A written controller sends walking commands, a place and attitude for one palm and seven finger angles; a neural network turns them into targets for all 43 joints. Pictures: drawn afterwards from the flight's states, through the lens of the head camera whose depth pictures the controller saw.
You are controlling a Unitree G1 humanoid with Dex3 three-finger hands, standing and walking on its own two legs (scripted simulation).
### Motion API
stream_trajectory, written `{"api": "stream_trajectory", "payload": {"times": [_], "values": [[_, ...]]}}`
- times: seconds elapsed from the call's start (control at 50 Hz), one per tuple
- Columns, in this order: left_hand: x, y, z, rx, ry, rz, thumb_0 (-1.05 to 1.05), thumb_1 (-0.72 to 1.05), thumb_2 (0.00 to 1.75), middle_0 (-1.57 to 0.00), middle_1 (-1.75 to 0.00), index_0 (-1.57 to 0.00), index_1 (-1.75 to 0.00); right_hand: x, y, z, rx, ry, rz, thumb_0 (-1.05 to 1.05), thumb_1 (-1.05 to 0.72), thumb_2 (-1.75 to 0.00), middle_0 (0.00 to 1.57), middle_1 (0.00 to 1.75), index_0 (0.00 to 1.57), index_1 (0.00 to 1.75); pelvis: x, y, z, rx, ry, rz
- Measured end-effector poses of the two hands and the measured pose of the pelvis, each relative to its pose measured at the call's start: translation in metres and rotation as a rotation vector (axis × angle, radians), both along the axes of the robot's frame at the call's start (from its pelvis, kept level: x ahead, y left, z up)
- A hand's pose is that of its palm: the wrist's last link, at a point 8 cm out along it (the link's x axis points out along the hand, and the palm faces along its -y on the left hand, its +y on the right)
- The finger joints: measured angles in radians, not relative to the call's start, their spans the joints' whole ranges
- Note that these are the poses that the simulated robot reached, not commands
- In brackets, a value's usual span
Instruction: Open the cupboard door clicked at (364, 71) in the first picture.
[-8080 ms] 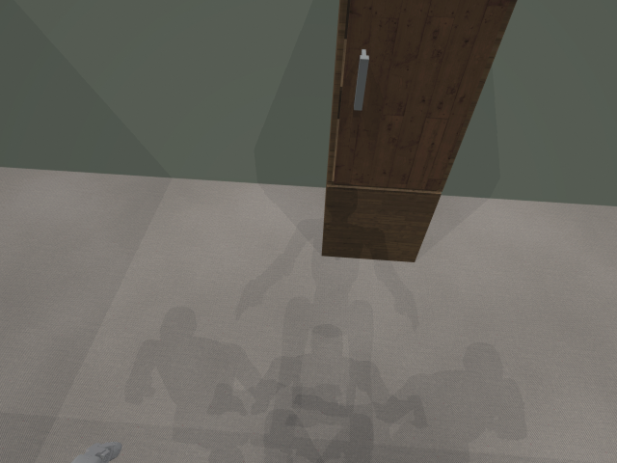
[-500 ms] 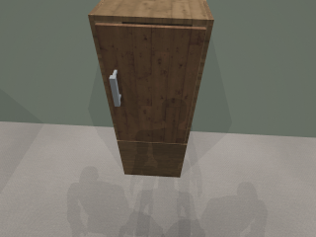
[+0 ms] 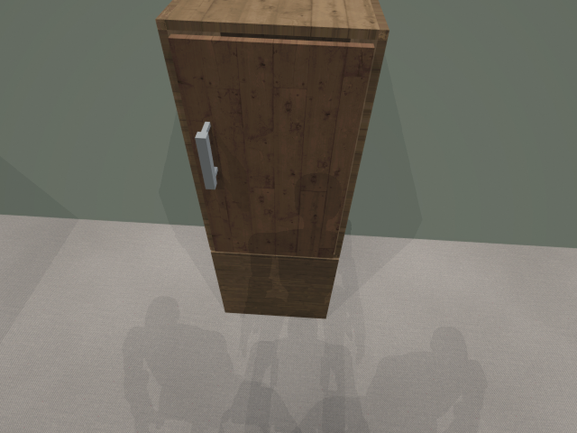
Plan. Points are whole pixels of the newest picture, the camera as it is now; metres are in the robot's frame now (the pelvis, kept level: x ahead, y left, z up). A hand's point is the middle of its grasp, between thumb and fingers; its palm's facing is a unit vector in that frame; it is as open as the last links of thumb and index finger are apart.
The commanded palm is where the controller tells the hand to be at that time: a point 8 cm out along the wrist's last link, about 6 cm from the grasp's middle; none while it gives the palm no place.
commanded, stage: shuffle to correct the standing spot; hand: left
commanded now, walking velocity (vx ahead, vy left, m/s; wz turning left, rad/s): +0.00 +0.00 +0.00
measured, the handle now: (208, 156) +0.62 +0.21 +0.02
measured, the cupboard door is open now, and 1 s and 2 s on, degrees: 0 0 0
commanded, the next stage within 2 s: come to a stop and stand still in 0.36 s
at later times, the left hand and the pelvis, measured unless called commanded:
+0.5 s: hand out of the picture +0.03 +0.17 -0.18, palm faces +0.04 -0.99 -0.15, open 7.4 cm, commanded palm none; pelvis +0.06 +0.01 -0.01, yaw -1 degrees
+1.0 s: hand out of the picture +0.13 +0.19 -0.18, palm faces +0.11 -0.97 -0.20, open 7.3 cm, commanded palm none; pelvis +0.08 +0.00 -0.01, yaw +2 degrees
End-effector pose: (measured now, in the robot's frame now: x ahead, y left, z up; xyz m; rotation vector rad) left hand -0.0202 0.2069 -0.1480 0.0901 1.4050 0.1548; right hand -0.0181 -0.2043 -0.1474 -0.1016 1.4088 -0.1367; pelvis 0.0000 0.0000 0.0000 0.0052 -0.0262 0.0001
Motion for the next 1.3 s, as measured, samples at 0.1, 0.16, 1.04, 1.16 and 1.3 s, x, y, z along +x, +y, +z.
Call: {"api": "stream_trajectory", "payload": {"times": [0.1, 0.16, 1.04, 1.16, 1.3], "values": [[0.000, -0.003, 0.000, -0.003, 0.003, 0.004, 0.01, 0.91, 0.90, -0.20, -0.30, -0.20, -0.30, 0.001, -0.001, 0.000, 0.001, 0.003, 0.000, 0.00, -0.91, -0.90, 0.20, 0.30, 0.20, 0.30, 0.001, -0.002, 0.000, 0.000, 0.001, 0.000], [0.000, -0.004, -0.002, -0.006, 0.005, 0.008, 0.01, 0.91, 0.90, -0.20, -0.30, -0.20, -0.30, 0.002, -0.002, -0.001, 0.002, 0.008, 0.002, 0.00, -0.91, -0.90, 0.20, 0.30, 0.20, 0.30, 0.004, -0.003, -0.001, 0.000, 0.003, 0.000], [0.125, 0.032, -0.004, 0.053, -0.116, 0.031, 0.00, 0.92, 0.90, -0.20, -0.30, -0.20, -0.30, 0.164, -0.021, 0.011, -0.088, -0.197, 0.080, 0.00, -0.92, -0.90, 0.19, 0.30, 0.19, 0.30, 0.076, 0.005, -0.008, 0.020, 0.003, 0.030], [0.082, 0.019, 0.001, 0.045, -0.043, 0.044, 0.00, 0.91, 0.90, -0.20, -0.30, -0.20, -0.30, 0.166, -0.010, 0.004, -0.033, -0.195, 0.093, 0.00, -0.92, -0.90, 0.20, 0.30, 0.20, 0.30, 0.071, 0.003, -0.005, 0.020, 0.014, 0.030], [0.044, 0.001, 0.004, 0.011, 0.060, 0.035, 0.01, 0.91, 0.90, -0.20, -0.30, -0.20, -0.30, 0.150, -0.018, 0.007, -0.037, -0.167, 0.067, -0.01, -0.94, -0.90, 0.20, 0.30, 0.20, 0.30, 0.070, 0.002, 0.000, 0.002, 0.015, 0.024]]}}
